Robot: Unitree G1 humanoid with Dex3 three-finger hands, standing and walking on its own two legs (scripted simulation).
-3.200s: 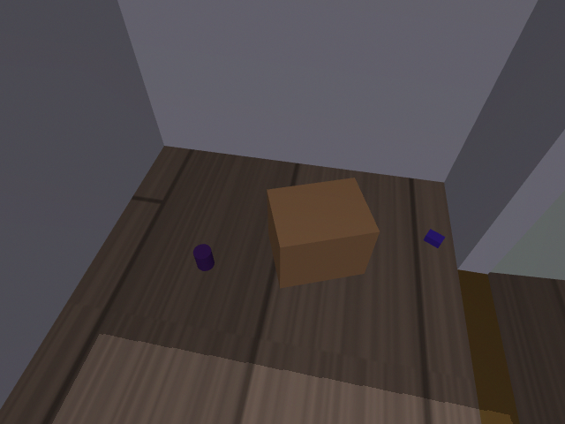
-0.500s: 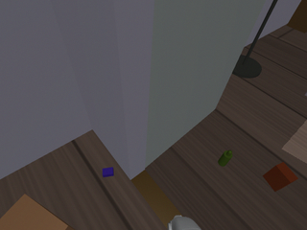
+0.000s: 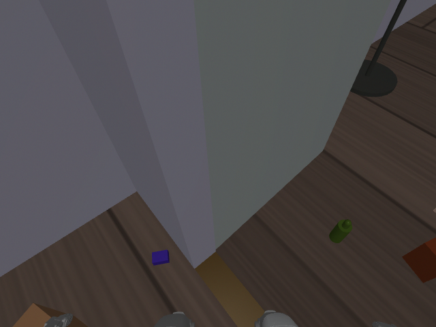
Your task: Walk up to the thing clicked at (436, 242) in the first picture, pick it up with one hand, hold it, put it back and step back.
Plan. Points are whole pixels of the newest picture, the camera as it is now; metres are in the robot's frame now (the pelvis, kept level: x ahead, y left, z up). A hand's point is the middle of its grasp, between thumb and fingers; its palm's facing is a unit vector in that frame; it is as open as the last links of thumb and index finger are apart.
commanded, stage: walk up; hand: left
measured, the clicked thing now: (160, 257) +0.47 +0.28 -0.73
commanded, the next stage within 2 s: stand in 1.28 s
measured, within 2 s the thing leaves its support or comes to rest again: neither
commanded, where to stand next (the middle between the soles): +0.08 +0.03 m, yaw +1 degrees
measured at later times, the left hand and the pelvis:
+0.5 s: hand out of the picture +0.06 +0.29 -0.13, palm faces -0.02 -0.92 -0.40, open 7.4 cm; pelvis +0.00 +0.02 +0.02, yaw +0 degrees
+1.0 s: hand out of the picture +0.12 +0.27 -0.11, palm faces -0.03 -0.93 -0.36, open 7.4 cm; pelvis +0.02 +0.02 +0.04, yaw +0 degrees
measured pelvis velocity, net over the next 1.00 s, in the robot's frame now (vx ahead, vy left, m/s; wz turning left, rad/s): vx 0.02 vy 0.02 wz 0.00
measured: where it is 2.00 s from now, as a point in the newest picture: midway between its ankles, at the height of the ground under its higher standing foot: outside the picture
